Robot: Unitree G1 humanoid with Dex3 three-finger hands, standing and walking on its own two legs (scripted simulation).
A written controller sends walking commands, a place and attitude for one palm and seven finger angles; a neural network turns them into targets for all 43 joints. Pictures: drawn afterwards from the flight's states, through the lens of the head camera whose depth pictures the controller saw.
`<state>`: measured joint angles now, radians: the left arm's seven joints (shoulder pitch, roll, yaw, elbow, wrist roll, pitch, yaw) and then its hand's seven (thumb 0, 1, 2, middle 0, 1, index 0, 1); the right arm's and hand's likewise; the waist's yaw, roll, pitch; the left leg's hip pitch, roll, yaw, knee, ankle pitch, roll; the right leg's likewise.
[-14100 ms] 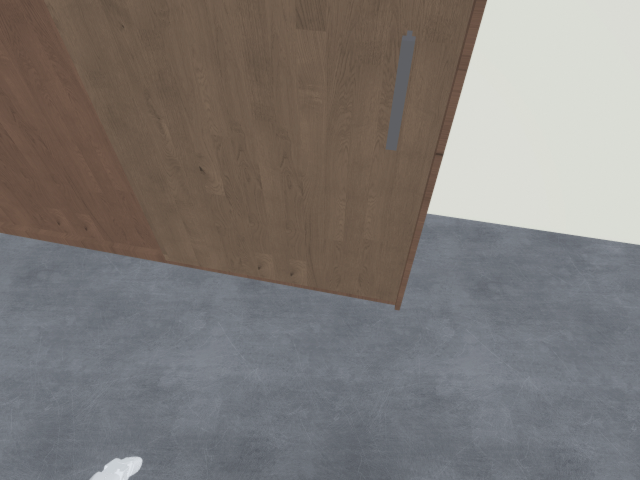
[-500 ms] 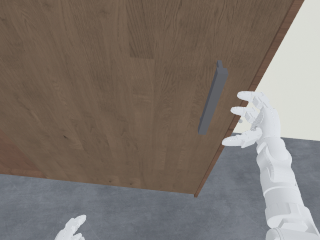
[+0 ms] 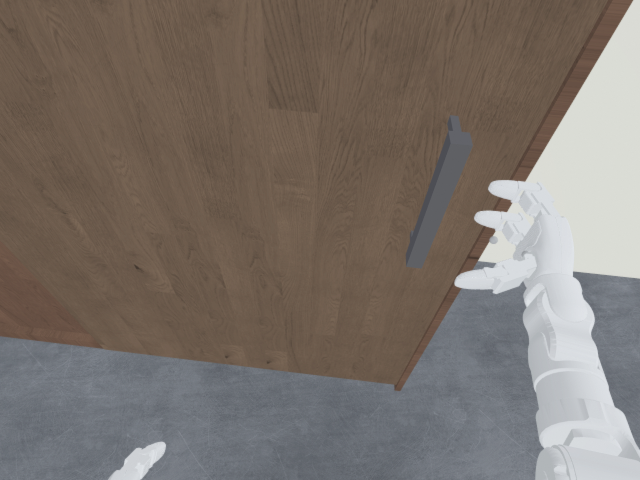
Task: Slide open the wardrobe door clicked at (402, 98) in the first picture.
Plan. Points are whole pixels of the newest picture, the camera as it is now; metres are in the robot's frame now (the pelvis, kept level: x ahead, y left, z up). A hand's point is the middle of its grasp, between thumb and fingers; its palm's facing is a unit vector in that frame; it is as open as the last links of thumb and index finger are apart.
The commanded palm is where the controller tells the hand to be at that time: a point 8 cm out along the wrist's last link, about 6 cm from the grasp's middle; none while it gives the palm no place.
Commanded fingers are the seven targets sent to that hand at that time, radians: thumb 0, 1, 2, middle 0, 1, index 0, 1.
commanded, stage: move the hooked fingers beside the handle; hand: right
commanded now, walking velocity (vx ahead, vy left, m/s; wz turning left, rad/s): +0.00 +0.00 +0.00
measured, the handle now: (431, 199) +0.47 -0.10 +0.10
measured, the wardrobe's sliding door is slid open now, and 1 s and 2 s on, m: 0.00 0.00 0.00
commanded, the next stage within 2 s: feel for the door with the fingertips in 0.44 s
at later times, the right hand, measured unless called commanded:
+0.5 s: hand (495, 235) +0.41 -0.17 +0.11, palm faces +0.06 +1.00 -0.02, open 14.0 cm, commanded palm +0.38 -0.22 +0.11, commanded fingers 0.00 0.50 -0.30 0.30 1.20 0.30 1.20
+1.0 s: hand (466, 227) +0.41 -0.14 +0.11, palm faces +0.06 +1.00 -0.02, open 14.0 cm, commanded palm +0.38 -0.19 +0.11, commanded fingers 0.00 0.50 -0.30 0.30 1.20 0.30 1.20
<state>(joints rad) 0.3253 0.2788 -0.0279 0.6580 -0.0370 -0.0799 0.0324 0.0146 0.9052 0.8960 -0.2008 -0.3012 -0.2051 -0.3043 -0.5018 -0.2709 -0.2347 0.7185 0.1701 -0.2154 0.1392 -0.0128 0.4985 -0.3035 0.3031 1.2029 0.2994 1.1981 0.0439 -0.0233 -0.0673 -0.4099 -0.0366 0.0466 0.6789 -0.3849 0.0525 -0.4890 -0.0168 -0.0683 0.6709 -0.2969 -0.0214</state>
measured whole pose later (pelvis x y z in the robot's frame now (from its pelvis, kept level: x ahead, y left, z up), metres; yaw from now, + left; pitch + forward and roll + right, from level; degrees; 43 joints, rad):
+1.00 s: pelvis +0.00 -0.01 +0.00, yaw +0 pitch +6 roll +0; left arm 0.31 0.25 -0.04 0.65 -0.02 -0.08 0.01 0.01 0.90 0.90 -0.20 -0.30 -0.21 -0.30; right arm -0.53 -0.18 -0.16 0.68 0.12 -0.21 -0.02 -0.01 0.50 -0.30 0.31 1.20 0.30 1.20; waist 0.05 -0.02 -0.08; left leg -0.42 -0.03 0.04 0.71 -0.39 0.04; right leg -0.50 -0.01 -0.08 0.70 -0.31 -0.03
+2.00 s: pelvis -0.01 -0.02 +0.00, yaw +0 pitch +7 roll +1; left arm 0.34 0.26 -0.03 0.66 -0.02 -0.07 0.00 0.01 0.91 0.90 -0.20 -0.30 -0.21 -0.30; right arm -0.58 -0.18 -0.14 0.76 0.14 -0.23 0.02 -0.01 0.50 -0.30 0.31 1.21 0.31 1.20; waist 0.05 -0.02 -0.09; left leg -0.45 -0.03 0.04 0.71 -0.39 0.03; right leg -0.54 -0.01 -0.07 0.72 -0.31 -0.04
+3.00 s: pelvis +0.00 +0.00 +0.00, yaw -1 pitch +7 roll +0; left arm 0.30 0.26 -0.02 0.66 -0.01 -0.06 -0.01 0.01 0.91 0.90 -0.20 -0.30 -0.20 -0.30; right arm -0.57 -0.13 -0.07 0.71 0.13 -0.19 -0.04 -0.01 0.50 -0.30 0.30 1.20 0.30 1.20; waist 0.04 -0.03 -0.08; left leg -0.42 -0.04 0.06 0.69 -0.39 0.06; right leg -0.50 -0.02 -0.05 0.68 -0.30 -0.01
